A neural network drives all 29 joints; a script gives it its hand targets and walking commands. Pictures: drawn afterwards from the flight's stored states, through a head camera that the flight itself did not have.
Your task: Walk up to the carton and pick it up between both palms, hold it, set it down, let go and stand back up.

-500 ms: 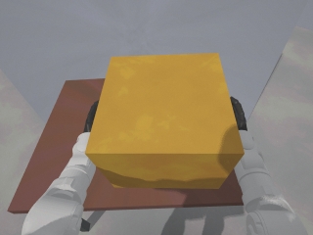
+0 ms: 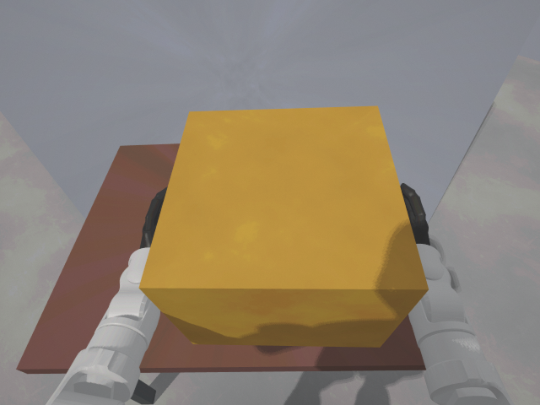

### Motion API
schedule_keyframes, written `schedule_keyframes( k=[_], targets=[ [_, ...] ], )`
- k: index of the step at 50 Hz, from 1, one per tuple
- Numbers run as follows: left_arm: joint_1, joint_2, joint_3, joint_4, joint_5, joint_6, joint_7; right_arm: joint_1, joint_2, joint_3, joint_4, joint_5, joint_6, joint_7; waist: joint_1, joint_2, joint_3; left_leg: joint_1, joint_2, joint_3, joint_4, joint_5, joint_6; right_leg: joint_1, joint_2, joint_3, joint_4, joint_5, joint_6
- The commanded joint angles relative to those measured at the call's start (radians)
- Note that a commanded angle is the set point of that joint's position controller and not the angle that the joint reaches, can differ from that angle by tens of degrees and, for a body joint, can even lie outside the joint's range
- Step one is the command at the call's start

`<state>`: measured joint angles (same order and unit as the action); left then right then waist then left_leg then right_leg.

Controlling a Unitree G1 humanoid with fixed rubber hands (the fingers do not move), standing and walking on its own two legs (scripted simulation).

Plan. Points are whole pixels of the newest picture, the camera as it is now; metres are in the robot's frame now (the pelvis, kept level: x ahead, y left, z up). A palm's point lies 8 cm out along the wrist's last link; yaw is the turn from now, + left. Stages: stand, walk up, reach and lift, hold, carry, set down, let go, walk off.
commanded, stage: reach and lift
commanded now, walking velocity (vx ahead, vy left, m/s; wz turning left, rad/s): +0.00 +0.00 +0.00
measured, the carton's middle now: (283, 227) +0.38 -0.02 +0.06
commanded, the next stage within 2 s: hold in 1.68 s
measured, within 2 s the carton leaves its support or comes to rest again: neither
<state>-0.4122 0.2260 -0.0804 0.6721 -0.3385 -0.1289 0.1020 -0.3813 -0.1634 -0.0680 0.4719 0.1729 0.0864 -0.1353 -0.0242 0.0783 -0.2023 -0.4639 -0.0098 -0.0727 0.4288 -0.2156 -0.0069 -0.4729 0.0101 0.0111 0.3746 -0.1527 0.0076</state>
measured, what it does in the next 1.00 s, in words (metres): stands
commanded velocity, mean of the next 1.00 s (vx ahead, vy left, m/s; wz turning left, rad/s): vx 0.00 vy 0.00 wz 0.00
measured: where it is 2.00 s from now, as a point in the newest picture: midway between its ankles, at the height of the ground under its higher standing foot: outside the picture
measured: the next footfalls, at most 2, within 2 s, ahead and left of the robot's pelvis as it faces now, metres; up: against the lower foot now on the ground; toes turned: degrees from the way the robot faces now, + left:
none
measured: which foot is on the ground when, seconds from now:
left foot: down 0.00-1.00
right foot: down 0.00-1.00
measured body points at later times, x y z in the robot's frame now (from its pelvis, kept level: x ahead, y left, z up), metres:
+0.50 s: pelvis +0.00 +0.00 +0.01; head +0.00 +0.01 +0.46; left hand +0.36 +0.19 +0.12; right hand +0.36 -0.20 +0.11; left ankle -0.02 +0.12 -0.74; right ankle +0.00 -0.12 -0.74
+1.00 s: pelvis -0.01 -0.01 +0.01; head -0.01 -0.01 +0.46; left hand +0.37 +0.19 +0.15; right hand +0.37 -0.20 +0.14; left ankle -0.02 +0.12 -0.74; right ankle +0.00 -0.12 -0.74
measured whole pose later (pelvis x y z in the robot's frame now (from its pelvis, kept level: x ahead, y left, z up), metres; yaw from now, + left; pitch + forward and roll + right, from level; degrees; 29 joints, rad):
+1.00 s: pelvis -0.01 -0.01 +0.01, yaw +0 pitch +4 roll +0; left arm -0.43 0.12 0.24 0.19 -0.05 0.45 -0.01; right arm -0.52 -0.17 -0.10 0.37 0.17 0.39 -0.11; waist -0.03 0.02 -0.09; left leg -0.21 0.00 -0.07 0.32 -0.17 -0.02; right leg -0.23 0.02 0.02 0.28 -0.12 0.00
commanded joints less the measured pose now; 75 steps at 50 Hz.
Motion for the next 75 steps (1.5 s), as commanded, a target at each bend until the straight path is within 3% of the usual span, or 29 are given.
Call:
schedule_keyframes(
  k=[1, 7, 10, 11, 14, 18, 20, 22, 23, 24, 26, 31, 34, 37, 38, 42, 46, 47, 49, 53, 57, 60, 63, 64, 66, 67, 70, 71, 75],
  targets=[
    [-0.867, -0.671, -0.354, -0.508, 0.078, 0.008, -0.177, -0.651, 0.763, 0.633, -0.405, 0.016, 0.001, 0.162, -0.015, -0.155, -0.625, 0.068, -0.059, 0.017, -0.072, 0.357, -0.018, 0.633, 0.015, 0.062, 0.053, 0.629, 0.047],
    [-0.871, -0.728, -0.396, -0.725, 0.082, 0.122, -0.174, -0.676, 0.728, 0.623, -0.526, 0.057, 0.053, 0.165, -0.023, -0.085, -0.667, 0.208, -0.049, 0.001, -0.074, 0.467, -0.050, 0.611, 0.035, 0.035, 0.027, 0.618, 0.030],
    [-0.722, -0.716, -0.384, -0.726, 0.125, 0.207, -0.177, -0.611, 0.679, 0.592, -0.525, 0.064, 0.086, 0.164, -0.037, -0.064, -0.613, 0.267, -0.042, 0.001, -0.067, 0.560, -0.069, 0.578, 0.043, 0.018, 0.020, 0.647, 0.023],
    [-0.727, -0.726, -0.398, -0.793, 0.128, 0.224, -0.172, -0.605, 0.659, 0.602, -0.566, 0.076, 0.092, 0.169, -0.027, -0.043, -0.632, 0.304, -0.042, 0.001, -0.063, 0.598, -0.079, 0.577, 0.048, 0.019, 0.014, 0.639, 0.019],
    [-0.726, -0.703, -0.346, -0.760, 0.162, 0.288, -0.192, -0.621, 0.641, 0.550, -0.473, 0.073, 0.124, 0.180, -0.023, -0.068, -0.522, 0.339, -0.034, 0.001, -0.082, 0.529, -0.071, 0.529, 0.052, 0.006, -0.027, 0.498, 0.014],
    [-0.716, -0.720, -0.410, -0.910, 0.137, 0.344, -0.181, -0.664, 0.584, 0.559, -0.579, 0.127, 0.122, 0.189, -0.019, 0.006, -0.554, 0.444, -0.027, -0.005, -0.056, 0.648, -0.093, 0.463, 0.067, -0.013, -0.038, 0.488, 0.003],
    [-0.661, -0.682, -0.337, -0.774, 0.183, 0.376, -0.195, -0.685, 0.558, 0.493, -0.509, 0.103, 0.135, 0.191, -0.016, -0.031, -0.436, 0.412, -0.031, 0.004, -0.076, 0.535, -0.081, 0.452, 0.060, -0.010, -0.068, 0.400, -0.003],
    [-0.693, -0.700, -0.349, -0.821, 0.181, 0.392, -0.207, -0.711, 0.569, 0.507, -0.548, 0.086, 0.130, 0.198, -0.012, -0.055, -0.446, 0.403, -0.026, 0.015, -0.094, 0.487, -0.070, 0.475, 0.066, -0.011, -0.070, 0.366, -0.010],
    [-0.735, -0.726, -0.400, -0.883, 0.156, 0.391, -0.198, -0.747, 0.553, 0.505, -0.581, 0.095, 0.123, 0.206, -0.035, -0.025, -0.496, 0.438, -0.025, 0.002, -0.085, 0.503, -0.077, 0.438, 0.067, -0.020, -0.066, 0.348, -0.010],
    [-0.720, -0.709, -0.362, -0.781, 0.179, 0.408, -0.199, -0.758, 0.542, 0.473, -0.518, 0.085, 0.131, 0.210, -0.022, -0.022, -0.419, 0.400, -0.031, 0.021, -0.100, 0.404, -0.071, 0.417, 0.065, -0.020, -0.081, 0.261, -0.019],
    [-0.802, -0.711, -0.380, -0.865, 0.160, 0.408, -0.189, -0.756, 0.555, 0.465, -0.513, 0.080, 0.131, 0.224, -0.030, 0.004, -0.447, 0.421, -0.024, 0.022, -0.099, 0.413, -0.083, 0.404, 0.064, -0.018, -0.083, 0.243, -0.022],
    [-0.739, -0.711, -0.350, -0.817, 0.156, 0.437, -0.205, -0.795, 0.581, 0.484, -0.566, 0.087, 0.136, 0.209, -0.003, -0.075, -0.480, 0.388, -0.044, 0.039, -0.103, 0.395, -0.051, 0.482, 0.059, -0.007, -0.079, 0.336, -0.001],
    [-0.802, -0.675, -0.312, -0.792, 0.177, 0.450, -0.210, -0.853, 0.572, 0.460, -0.504, 0.095, 0.153, 0.218, -0.005, -0.040, -0.453, 0.359, -0.042, 0.040, -0.122, 0.307, -0.047, 0.473, 0.052, -0.010, -0.080, 0.265, -0.004],
    [-0.788, -0.653, -0.244, -0.699, 0.198, 0.471, -0.225, -0.909, 0.587, 0.437, -0.498, 0.074, 0.157, 0.209, 0.015, -0.098, -0.431, 0.307, -0.057, 0.058, -0.138, 0.242, -0.022, 0.506, 0.044, -0.004, -0.079, 0.277, 0.004],
    [-0.810, -0.656, -0.250, -0.701, 0.187, 0.479, -0.230, -0.923, 0.582, 0.429, -0.489, 0.067, 0.164, 0.206, -0.007, -0.100, -0.448, 0.301, -0.058, 0.055, -0.141, 0.240, -0.016, 0.525, 0.041, -0.005, -0.066, 0.303, 0.008],
    [-0.833, -0.643, -0.240, -0.772, 0.183, 0.482, -0.243, -0.932, 0.614, 0.471, -0.572, 0.088, 0.170, 0.186, 0.010, -0.128, -0.536, 0.309, -0.073, 0.065, -0.123, 0.289, -0.014, 0.592, 0.031, 0.002, -0.048, 0.415, 0.026],
    [-0.767, -0.595, -0.166, -0.707, 0.232, 0.521, -0.256, -0.878, 0.587, 0.450, -0.478, 0.090, 0.202, 0.181, 0.014, -0.098, -0.453, 0.298, -0.073, 0.062, -0.138, 0.272, -0.009, 0.609, 0.019, 0.010, -0.053, 0.434, 0.034],
    [-0.768, -0.627, -0.204, -0.748, 0.215, 0.526, -0.250, -0.886, 0.572, 0.441, -0.484, 0.099, 0.202, 0.179, -0.010, -0.069, -0.480, 0.325, -0.069, 0.045, -0.130, 0.308, -0.024, 0.599, 0.028, 0.000, -0.050, 0.452, 0.026],
    [-0.786, -0.620, -0.208, -0.776, 0.212, 0.532, -0.249, -0.905, 0.568, 0.448, -0.512, 0.098, 0.201, 0.180, -0.004, -0.077, -0.503, 0.354, -0.062, 0.046, -0.125, 0.320, -0.029, 0.592, 0.038, -0.010, -0.058, 0.401, 0.021],
    [-0.791, -0.611, -0.247, -0.881, 0.186, 0.532, -0.246, -0.847, 0.603, 0.488, -0.613, 0.128, 0.206, 0.164, -0.021, -0.084, -0.549, 0.391, -0.071, 0.039, -0.088, 0.439, -0.043, 0.630, 0.037, 0.004, -0.040, 0.553, 0.022],
    [-0.752, -0.605, -0.268, -0.864, 0.190, 0.567, -0.247, -0.857, 0.528, 0.454, -0.574, 0.118, 0.231, 0.166, -0.032, -0.055, -0.459, 0.403, -0.059, 0.034, -0.108, 0.372, -0.049, 0.538, 0.045, -0.014, -0.065, 0.386, 0.009],
    [-0.754, -0.613, -0.285, -0.889, 0.177, 0.584, -0.248, -0.826, 0.525, 0.448, -0.583, 0.132, 0.238, 0.168, -0.064, -0.032, -0.453, 0.473, -0.052, 0.019, -0.080, 0.478, -0.069, 0.504, 0.051, -0.021, -0.063, 0.422, 0.010],
    [-0.757, -0.625, -0.286, -0.886, 0.183, 0.594, -0.244, -0.900, 0.513, 0.466, -0.629, 0.153, 0.235, 0.176, -0.034, -0.018, -0.471, 0.490, -0.039, 0.010, -0.073, 0.498, -0.076, 0.481, 0.061, -0.023, -0.072, 0.366, -0.009],
    [-0.729, -0.651, -0.326, -0.951, 0.153, 0.595, -0.232, -0.863, 0.503, 0.459, -0.665, 0.159, 0.235, 0.174, -0.051, -0.012, -0.496, 0.529, -0.030, -0.005, -0.061, 0.563, -0.091, 0.448, 0.067, -0.023, -0.074, 0.379, -0.011],
    [-0.772, -0.606, -0.312, -0.966, 0.155, 0.592, -0.222, -0.878, 0.495, 0.447, -0.676, 0.154, 0.239, 0.172, -0.036, -0.016, -0.492, 0.504, -0.038, 0.004, -0.068, 0.495, -0.082, 0.451, 0.061, -0.019, -0.080, 0.348, -0.013],
    [-0.723, -0.604, -0.297, -0.955, 0.155, 0.607, -0.229, -0.830, 0.495, 0.448, -0.663, 0.153, 0.250, 0.176, -0.044, -0.042, -0.473, 0.488, -0.048, 0.012, -0.063, 0.511, -0.076, 0.473, 0.059, -0.018, -0.075, 0.401, -0.007],
    [-0.759, -0.604, -0.264, -0.893, 0.186, 0.635, -0.230, -0.864, 0.470, 0.418, -0.580, 0.150, 0.274, 0.193, -0.032, -0.019, -0.403, 0.447, -0.043, 0.026, -0.092, 0.390, -0.064, 0.438, 0.056, -0.015, -0.082, 0.286, -0.016],
    [-0.795, -0.615, -0.278, -0.900, 0.183, 0.639, -0.231, -0.853, 0.465, 0.388, -0.536, 0.144, 0.277, 0.205, -0.057, 0.010, -0.412, 0.471, -0.027, 0.020, -0.095, 0.379, -0.079, 0.417, 0.054, -0.018, -0.080, 0.250, -0.021],
    [-0.771, -0.627, -0.256, -0.884, 0.195, 0.657, -0.226, -0.909, 0.477, 0.417, -0.566, 0.154, 0.281, 0.206, -0.034, -0.012, -0.422, 0.471, -0.029, 0.019, -0.084, 0.442, -0.081, 0.458, 0.059, -0.015, -0.084, 0.303, -0.019]
  ],
)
